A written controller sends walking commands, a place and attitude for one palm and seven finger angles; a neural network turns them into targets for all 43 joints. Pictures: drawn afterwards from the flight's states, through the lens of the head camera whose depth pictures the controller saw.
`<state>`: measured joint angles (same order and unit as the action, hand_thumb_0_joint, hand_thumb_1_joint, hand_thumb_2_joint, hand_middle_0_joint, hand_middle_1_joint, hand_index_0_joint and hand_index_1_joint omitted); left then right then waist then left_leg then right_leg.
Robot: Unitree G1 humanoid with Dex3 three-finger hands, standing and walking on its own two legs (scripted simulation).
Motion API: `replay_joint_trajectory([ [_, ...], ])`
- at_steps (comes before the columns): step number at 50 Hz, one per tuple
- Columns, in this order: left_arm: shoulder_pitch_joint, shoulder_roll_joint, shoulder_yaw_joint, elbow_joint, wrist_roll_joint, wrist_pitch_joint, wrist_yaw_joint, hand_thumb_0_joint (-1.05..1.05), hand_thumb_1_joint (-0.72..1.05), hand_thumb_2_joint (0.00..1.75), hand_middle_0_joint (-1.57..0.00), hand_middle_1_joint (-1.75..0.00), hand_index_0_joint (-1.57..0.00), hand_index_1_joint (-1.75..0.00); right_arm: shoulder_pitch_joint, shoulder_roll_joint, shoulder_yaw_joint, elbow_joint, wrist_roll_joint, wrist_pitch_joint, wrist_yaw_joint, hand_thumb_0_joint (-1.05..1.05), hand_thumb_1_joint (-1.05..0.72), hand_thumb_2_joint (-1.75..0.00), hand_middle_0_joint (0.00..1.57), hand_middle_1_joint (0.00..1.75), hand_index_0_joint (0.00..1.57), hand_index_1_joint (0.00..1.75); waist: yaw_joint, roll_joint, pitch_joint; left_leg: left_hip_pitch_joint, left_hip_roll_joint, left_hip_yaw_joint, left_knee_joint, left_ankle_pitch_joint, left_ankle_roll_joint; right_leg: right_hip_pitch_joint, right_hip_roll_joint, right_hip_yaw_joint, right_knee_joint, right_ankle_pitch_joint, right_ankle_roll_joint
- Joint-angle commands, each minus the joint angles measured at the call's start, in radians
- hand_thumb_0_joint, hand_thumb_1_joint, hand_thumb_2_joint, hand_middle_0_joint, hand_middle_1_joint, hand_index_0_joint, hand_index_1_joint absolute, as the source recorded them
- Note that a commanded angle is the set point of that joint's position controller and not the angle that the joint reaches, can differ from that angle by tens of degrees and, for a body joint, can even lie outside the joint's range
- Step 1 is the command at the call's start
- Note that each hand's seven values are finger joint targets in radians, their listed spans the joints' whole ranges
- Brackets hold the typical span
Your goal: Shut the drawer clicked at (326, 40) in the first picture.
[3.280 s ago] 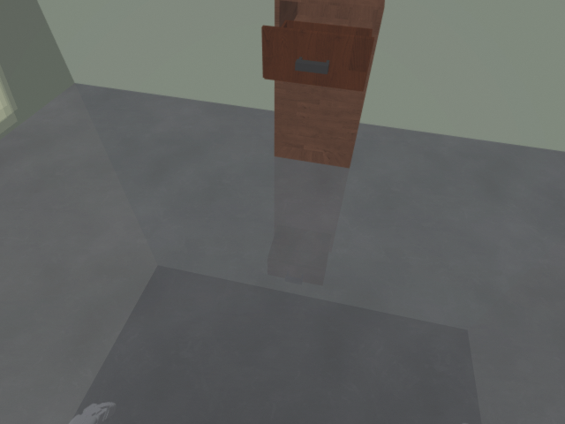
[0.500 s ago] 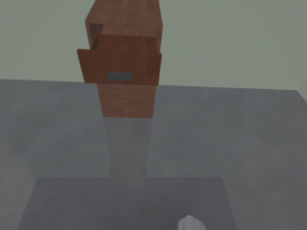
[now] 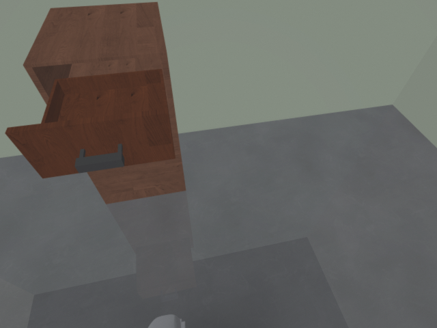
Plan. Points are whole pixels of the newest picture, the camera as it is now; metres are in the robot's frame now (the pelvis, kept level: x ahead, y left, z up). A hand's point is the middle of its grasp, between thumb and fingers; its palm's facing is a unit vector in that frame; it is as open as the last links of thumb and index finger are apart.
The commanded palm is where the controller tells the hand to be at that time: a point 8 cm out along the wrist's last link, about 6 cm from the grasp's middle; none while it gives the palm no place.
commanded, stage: turn to face it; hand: left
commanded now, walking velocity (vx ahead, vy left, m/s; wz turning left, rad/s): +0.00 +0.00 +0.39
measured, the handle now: (101, 156) +0.54 +0.32 -0.06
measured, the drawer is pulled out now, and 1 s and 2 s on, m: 0.30 0.30 0.30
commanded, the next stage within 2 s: take the last steps up to it in 0.44 s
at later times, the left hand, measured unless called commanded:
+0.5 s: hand out of the picture +0.08 +0.22 -0.17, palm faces +0.19 -0.95 -0.24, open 7.3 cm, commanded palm none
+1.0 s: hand out of the picture -0.02 +0.16 -0.17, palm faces +0.37 -0.92 -0.15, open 7.3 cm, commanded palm none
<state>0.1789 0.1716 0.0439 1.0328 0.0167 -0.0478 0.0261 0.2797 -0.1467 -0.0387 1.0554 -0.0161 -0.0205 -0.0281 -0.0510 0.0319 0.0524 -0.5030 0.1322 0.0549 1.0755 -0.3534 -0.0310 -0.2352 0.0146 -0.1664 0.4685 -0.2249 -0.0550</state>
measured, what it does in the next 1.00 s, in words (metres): walks ahead: left foot, then right foot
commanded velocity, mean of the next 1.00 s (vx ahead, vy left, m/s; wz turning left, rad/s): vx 0.14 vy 0.01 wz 0.17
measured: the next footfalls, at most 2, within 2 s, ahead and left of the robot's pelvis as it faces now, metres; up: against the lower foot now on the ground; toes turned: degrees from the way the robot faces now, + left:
left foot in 0.14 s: +0.14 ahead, +0.14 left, +0.00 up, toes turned +11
right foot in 0.56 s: +0.13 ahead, -0.11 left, +0.00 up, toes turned +5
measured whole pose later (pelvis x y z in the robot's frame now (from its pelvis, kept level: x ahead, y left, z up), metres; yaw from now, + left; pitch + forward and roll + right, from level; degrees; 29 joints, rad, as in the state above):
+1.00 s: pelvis +0.11 +0.03 +0.00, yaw +14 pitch +0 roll -1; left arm 0.44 0.14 0.04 1.13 0.02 -0.02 0.00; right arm 0.23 -0.17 -0.05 1.05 -0.02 -0.02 0.00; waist 0.06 -0.02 0.01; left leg -0.24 0.06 0.11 0.51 -0.27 0.01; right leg -0.17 -0.09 -0.14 0.53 -0.35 0.02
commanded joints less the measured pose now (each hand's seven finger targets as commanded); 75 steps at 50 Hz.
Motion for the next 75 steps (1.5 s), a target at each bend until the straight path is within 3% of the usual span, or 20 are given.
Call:
replay_joint_trajectory([
  [1,0.035,0.091,0.008,-0.033,0.004,-0.002,-0.002,0.0,0.9,0.9,-0.2,-0.3,-0.2,-0.3,0.135,0.01,0.009,0.009,0.005,0.015,0.013,0.0,-0.9,-0.9,0.2,0.3,0.2,0.3,0.002,-0.159,-0.029,0.164,-0.014,0.023,-0.24,0.083,-0.009,-0.077,-0.259,0.061,-0.179,0.372,-0.089],
  [6,0.084,0.107,0.021,-0.022,-0.002,0.032,0.002,0.0,0.9,0.9,-0.2,-0.3,-0.2,-0.3,0.093,-0.068,0.0,-0.005,-0.004,0.003,0.021,0.0,-0.9,-0.9,0.2,0.3,0.2,0.3,0.03,-0.055,-0.031,0.314,-0.028,0.016,-0.534,0.335,0.001,-0.035,-0.233,0.027,0.012,0.157,-0.006],
  [8,0.14,0.045,0.011,-0.036,-0.017,0.048,0.003,0.0,0.9,0.9,-0.2,-0.3,-0.2,-0.3,0.107,-0.2,-0.019,-0.027,-0.012,0.002,0.012,0.0,-0.9,-0.9,0.2,0.3,0.2,0.3,0.042,0.274,-0.053,0.33,0.211,-0.296,-0.681,0.683,0.144,-0.102,-0.093,-0.014,0.21,-0.253,0.091],
  [11,0.071,0.066,0.008,-0.046,-0.006,0.054,0.006,0.0,0.9,0.9,-0.2,-0.3,-0.2,-0.3,0.043,-0.176,-0.013,-0.038,-0.012,0.0,-0.011,0.0,-0.9,-0.9,0.2,0.3,0.2,0.3,0.036,0.233,-0.035,0.314,0.217,-0.354,-0.767,0.638,0.23,-0.181,-0.098,0.118,0.495,-0.388,0.087],
  [16,0.063,0.058,0.009,-0.04,-0.008,0.056,0.0,0.0,0.9,0.9,-0.2,-0.3,-0.2,-0.3,-0.008,-0.195,-0.026,-0.06,-0.005,0.005,-0.012,0.0,-0.9,-0.9,0.2,0.3,0.2,0.3,0.035,0.057,-0.142,0.449,0.157,-0.22,-0.709,0.732,0.22,-0.198,-0.088,0.135,0.452,-0.283,0.107],
  [26,0.16,0.067,0.016,-0.034,-0.002,0.058,0.009,0.0,0.9,0.9,-0.2,-0.3,-0.2,-0.3,-0.095,-0.203,-0.044,-0.085,0.002,0.036,0.009,0.0,-0.9,-0.9,0.2,0.3,0.2,0.3,0.076,0.082,-0.084,0.225,0.071,-0.209,-0.693,0.327,0.146,0.056,-0.052,0.09,0.029,-0.02,0.103],
  [27,0.178,0.091,0.017,-0.032,0.001,0.05,0.014,0.0,0.9,0.9,-0.2,-0.3,-0.2,-0.3,-0.088,-0.171,-0.04,-0.088,0.009,0.035,0.013,0.0,-0.9,-0.9,0.2,0.3,0.2,0.3,0.082,0.016,-0.089,0.176,0.025,-0.176,-0.629,0.25,0.104,0.125,-0.098,0.145,-0.088,0.032,0.094],
  [29,0.164,0.214,0.032,-0.05,0.008,0.04,0.013,0.0,0.9,0.9,-0.2,-0.3,-0.2,-0.3,-0.117,-0.093,-0.024,-0.124,0.008,0.048,0.022,0.0,-0.9,-0.9,0.2,0.3,0.2,0.3,0.088,-0.321,-0.014,0.035,-0.126,-0.022,-0.366,-0.145,0.008,0.04,-0.416,0.475,-0.313,-0.191,-0.043],
  [31,0.116,0.191,0.035,-0.068,0.01,0.043,0.014,0.0,0.9,0.9,-0.2,-0.3,-0.2,-0.3,-0.122,-0.133,-0.045,-0.119,-0.009,0.066,0.033,0.0,-0.9,-0.9,0.2,0.3,0.2,0.3,0.079,-0.297,0.054,0.005,-0.093,-0.066,-0.149,-0.137,0.019,-0.095,-0.396,0.476,-0.387,-0.47,-0.067],
  [34,0.127,0.138,0.024,-0.053,0.008,0.017,0.004,0.0,0.9,0.9,-0.2,-0.3,-0.2,-0.3,-0.058,-0.113,-0.041,-0.076,-0.015,0.046,0.045,0.0,-0.9,-0.9,0.2,0.3,0.2,0.3,0.051,-0.179,0.078,-0.028,-0.068,-0.04,-0.059,0.006,0.019,-0.021,-0.318,0.325,-0.325,-0.269,-0.043],
  [42,0.295,0.143,0.028,0.024,0.018,-0.006,-0.007,0.0,0.9,0.9,-0.2,-0.3,-0.2,-0.3,-0.146,-0.069,-0.025,-0.103,-0.006,0.009,0.052,0.0,-0.9,-0.9,0.2,0.3,0.2,0.3,0.124,-0.191,0.035,0.008,-0.064,0.027,-0.359,-0.05,0.019,0.157,-0.334,0.282,-0.294,-0.137,-0.091],
  [47,0.244,0.114,0.026,0.046,0.001,0.005,-0.014,0.0,0.9,0.9,-0.2,-0.3,-0.2,-0.3,0.022,-0.073,-0.016,-0.03,-0.001,-0.019,0.034,0.0,-0.9,-0.9,0.2,0.3,0.2,0.3,0.045,-0.127,-0.005,0.406,-0.103,0.086,-0.671,0.086,0.033,-0.043,-0.228,0.157,-0.138,-0.145,-0.025],
  [49,0.209,0.027,0.007,0.012,-0.003,0.007,-0.025,0.0,0.9,0.9,-0.2,-0.3,-0.2,-0.3,0.209,-0.216,-0.051,0.02,-0.01,-0.029,0.015,0.0,-0.9,-0.9,0.2,0.3,0.2,0.3,-0.036,0.242,-0.056,0.643,0.209,-0.32,-0.819,-0.035,0.147,-0.332,-0.084,-0.004,0.261,-0.243,0.056],
  [51,0.103,0.049,0.009,-0.04,0.015,0.008,-0.021,0.0,0.9,0.9,-0.2,-0.3,-0.2,-0.3,0.245,-0.241,-0.052,0.024,-0.012,-0.016,0.01,0.0,-0.9,-0.9,0.2,0.3,0.2,0.3,-0.051,0.141,0.017,0.548,0.316,-0.412,-0.895,-0.083,0.248,-0.442,-0.1,0.086,0.542,-0.348,0.035],
  [58,0.131,0.011,0.011,-0.001,0.005,0.025,-0.04,0.0,0.9,0.9,-0.2,-0.3,-0.2,-0.3,0.106,-0.124,-0.014,0.016,-0.005,-0.054,-0.005,0.0,-0.9,-0.9,0.2,0.3,0.2,0.3,0.051,0.089,0.07,0.404,0.149,-0.067,-0.88,0.405,0.204,-0.324,-0.14,0.098,0.458,-0.083,0.063],
  [66,0.136,0.051,0.029,-0.013,0.008,0.019,-0.038,0.0,0.9,0.9,-0.2,-0.3,-0.2,-0.3,0.102,-0.142,-0.026,0.049,-0.009,-0.032,0.002,0.0,-0.9,-0.9,0.2,0.3,0.2,0.3,0.096,0.045,0.059,0.282,0.111,-0.011,-0.7,0.301,0.149,0.01,-0.061,0.022,0.109,0.053,0.04],
  [67,0.242,0.087,0.038,0.018,0.011,0.009,-0.034,0.0,0.9,0.9,-0.2,-0.3,-0.2,-0.3,0.101,-0.128,-0.023,0.05,-0.005,-0.033,0.005,0.0,-0.9,-0.9,0.2,0.3,0.2,0.3,0.147,-0.035,0.01,0.249,0.054,0.036,-0.547,0.275,0.115,0.142,-0.071,0.053,0.051,0.078,0.034],
  [69,0.389,0.249,0.067,0.053,0.004,-0.01,-0.019,0.0,0.9,0.9,-0.2,-0.3,-0.2,-0.3,0.16,-0.057,-0.01,0.016,0.01,-0.034,0.012,0.0,-0.9,-0.9,0.2,0.3,0.2,0.3,0.16,-0.391,-0.157,0.005,-0.122,0.072,0.002,-0.255,0.05,0.358,-0.458,0.589,-0.187,0.204,-0.126],
  [70,0.344,0.223,0.06,0.04,-0.006,-0.005,-0.013,0.0,0.9,0.9,-0.2,-0.3,-0.2,-0.3,0.122,-0.078,-0.017,0.009,0.007,-0.027,0.006,0.0,-0.9,-0.9,0.2,0.3,0.2,0.3,0.154,-0.26,-0.111,-0.021,-0.084,-0.021,0.114,-0.242,0.057,0.295,-0.453,0.562,-0.211,0.183,-0.167],
  [75,0.096,0.086,0.019,-0.017,0.001,-0.01,0.001,0.0,0.9,0.9,-0.2,-0.3,-0.2,-0.3,0.11,-0.023,-0.01,0.035,-0.005,0.003,0.015,0.0,-0.9,-0.9,0.2,0.3,0.2,0.3,0.037,-0.114,0.003,0.072,-0.011,-0.029,0.036,-0.004,0.027,-0.048,-0.321,0.248,-0.255,0.171,-0.102],
])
